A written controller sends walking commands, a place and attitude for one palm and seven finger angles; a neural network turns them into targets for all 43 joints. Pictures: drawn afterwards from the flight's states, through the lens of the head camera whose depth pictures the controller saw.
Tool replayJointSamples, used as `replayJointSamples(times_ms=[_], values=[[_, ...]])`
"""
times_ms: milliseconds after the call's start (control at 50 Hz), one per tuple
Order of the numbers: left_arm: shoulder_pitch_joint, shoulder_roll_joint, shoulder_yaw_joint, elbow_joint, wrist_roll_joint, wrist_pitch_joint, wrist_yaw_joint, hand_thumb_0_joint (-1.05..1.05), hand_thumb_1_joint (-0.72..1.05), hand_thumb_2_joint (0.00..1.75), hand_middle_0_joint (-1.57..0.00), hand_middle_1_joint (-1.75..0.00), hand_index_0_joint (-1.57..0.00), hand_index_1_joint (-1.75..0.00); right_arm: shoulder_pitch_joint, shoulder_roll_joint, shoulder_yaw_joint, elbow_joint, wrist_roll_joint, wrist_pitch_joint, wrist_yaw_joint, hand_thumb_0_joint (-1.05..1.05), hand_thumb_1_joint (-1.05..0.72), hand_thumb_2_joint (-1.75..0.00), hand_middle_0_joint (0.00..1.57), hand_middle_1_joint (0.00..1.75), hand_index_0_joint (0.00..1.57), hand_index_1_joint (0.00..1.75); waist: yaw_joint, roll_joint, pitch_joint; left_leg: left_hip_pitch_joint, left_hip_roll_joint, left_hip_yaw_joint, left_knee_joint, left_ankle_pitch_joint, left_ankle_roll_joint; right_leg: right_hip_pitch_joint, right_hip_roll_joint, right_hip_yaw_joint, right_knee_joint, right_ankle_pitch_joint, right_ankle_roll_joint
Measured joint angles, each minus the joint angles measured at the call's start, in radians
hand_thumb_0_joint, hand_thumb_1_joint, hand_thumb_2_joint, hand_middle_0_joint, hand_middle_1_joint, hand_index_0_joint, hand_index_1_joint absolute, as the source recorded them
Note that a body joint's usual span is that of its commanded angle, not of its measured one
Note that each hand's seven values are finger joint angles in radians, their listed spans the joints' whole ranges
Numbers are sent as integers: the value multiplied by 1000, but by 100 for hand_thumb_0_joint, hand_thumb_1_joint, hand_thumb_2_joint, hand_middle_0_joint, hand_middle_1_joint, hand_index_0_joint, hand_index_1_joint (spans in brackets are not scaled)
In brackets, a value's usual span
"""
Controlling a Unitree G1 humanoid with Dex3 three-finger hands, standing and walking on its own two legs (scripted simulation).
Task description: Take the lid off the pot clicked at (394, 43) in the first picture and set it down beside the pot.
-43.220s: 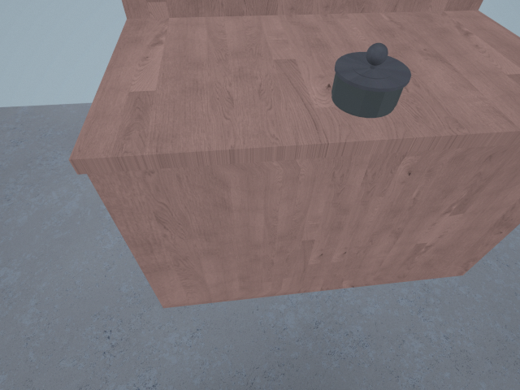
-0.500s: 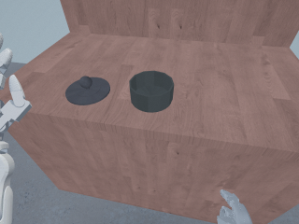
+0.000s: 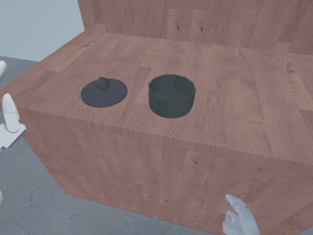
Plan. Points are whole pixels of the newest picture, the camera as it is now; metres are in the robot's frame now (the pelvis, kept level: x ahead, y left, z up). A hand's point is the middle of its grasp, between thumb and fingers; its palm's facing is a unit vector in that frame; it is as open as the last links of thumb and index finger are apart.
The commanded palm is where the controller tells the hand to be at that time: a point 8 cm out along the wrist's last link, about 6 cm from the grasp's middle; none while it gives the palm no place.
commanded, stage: step back with the hand held close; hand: left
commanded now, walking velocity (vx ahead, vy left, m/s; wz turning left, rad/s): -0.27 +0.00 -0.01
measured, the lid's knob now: (102, 83) +0.55 +0.28 +0.10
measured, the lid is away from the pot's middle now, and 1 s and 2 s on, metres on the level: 0.24 0.24 0.24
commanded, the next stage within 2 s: stop stepping back and stand still in 1.34 s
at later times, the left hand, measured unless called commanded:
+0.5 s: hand (24, 147) +0.16 +0.23 +0.25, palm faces +0.38 -0.74 -0.55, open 7.4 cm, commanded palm +0.10 +0.29 +0.27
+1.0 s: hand out of the picture +0.09 +0.25 +0.27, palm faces +0.52 -0.73 -0.44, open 7.4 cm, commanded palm +0.03 +0.31 +0.27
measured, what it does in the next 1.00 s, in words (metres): walks backwards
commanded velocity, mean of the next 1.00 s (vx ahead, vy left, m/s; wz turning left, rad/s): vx -0.30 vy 0.00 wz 0.02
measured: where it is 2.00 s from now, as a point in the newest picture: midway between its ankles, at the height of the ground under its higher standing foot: outside the picture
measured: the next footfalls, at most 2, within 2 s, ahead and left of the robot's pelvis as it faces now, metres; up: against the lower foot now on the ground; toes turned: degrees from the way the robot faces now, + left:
right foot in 1.06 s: -0.13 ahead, -0.12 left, +0.00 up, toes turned +0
right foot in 1.68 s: -0.27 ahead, -0.02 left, +0.00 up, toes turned -4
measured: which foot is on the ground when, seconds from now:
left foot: down 0.00-1.00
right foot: down 0.00-0.86, up 0.88-1.00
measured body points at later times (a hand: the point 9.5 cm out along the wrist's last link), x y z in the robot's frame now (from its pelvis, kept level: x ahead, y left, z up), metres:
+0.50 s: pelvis -0.04 +0.02 -0.02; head -0.02 +0.03 +0.43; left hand +0.13 +0.27 +0.28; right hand +0.11 -0.25 -0.09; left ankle +0.00 +0.08 -0.75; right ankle +0.00 -0.12 -0.75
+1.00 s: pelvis -0.10 +0.03 -0.02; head -0.08 +0.05 +0.43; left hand +0.06 +0.29 +0.29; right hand +0.05 -0.22 -0.10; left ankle +0.00 +0.08 -0.75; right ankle -0.12 -0.11 -0.73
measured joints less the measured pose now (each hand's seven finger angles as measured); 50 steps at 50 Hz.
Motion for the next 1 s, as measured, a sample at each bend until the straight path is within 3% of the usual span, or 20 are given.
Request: replayJointSamples(times_ms=[160,380,540,700,820,920,960,1000], values=[[25,46,56,-40,26,-68,18,2,88,90,-21,-31,-21,-30,-1,-15,-3,-75,13,60,-10,1,-90,-90,21,30,20,30,-39,1,-19,-109,8,16,71,-22,8,-105,7,13,50,-5,9],[182,131,91,-132,31,-56,28,2,88,90,-22,-31,-21,-30,32,-43,-58,-125,23,139,-25,1,-90,-90,20,30,20,30,-109,-30,-16,-237,1,39,150,-27,23,-247,-1,29,154,-18,25],[202,167,151,-181,33,-79,59,2,88,90,-22,-31,-22,-31,70,-33,-59,-121,20,125,-38,1,-90,-90,20,30,20,30,-100,-44,-14,-295,-5,35,210,-21,27,-308,-8,21,224,-21,27],[88,98,141,-99,49,-96,94,1,88,90,-22,-31,-21,-31,80,-18,-44,-101,19,97,-45,1,-90,-90,20,30,20,30,-99,-22,-29,-354,7,29,272,-56,17,-342,-4,2,239,0,20],[110,78,106,-130,57,-110,102,1,88,90,-21,-31,-21,-30,85,-16,-38,-103,14,74,-43,1,-90,-90,21,30,20,30,-117,-43,-8,-378,13,39,257,-3,24,-360,-12,-8,222,33,26],[135,103,123,-180,75,-137,93,1,88,90,-22,-31,-21,-30,89,-14,-48,-103,-1,46,-45,1,-90,-90,21,30,20,30,-113,-39,10,-401,21,35,267,28,45,-395,15,16,379,-125,23],[125,114,140,-184,69,-144,95,2,88,90,-22,-31,-21,-31,94,-4,-55,-90,-9,35,-42,1,-90,-90,21,30,20,30,-107,-32,-8,-412,25,28,247,46,42,-373,33,26,450,-200,17],[112,124,166,-178,60,-155,101,1,88,90,-22,-31,-21,-31,90,6,-56,-75,-14,29,-35,1,-90,-90,21,30,20,30,-94,-30,-31,-426,31,30,221,67,38,-318,36,24,423,-252,10]])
